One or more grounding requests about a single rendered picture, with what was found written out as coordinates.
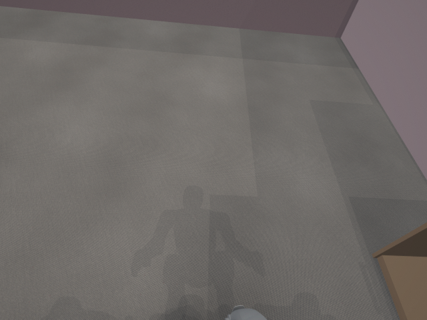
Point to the wardrobe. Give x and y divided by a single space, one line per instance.
404 266

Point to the right robot shin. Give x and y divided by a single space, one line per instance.
238 307

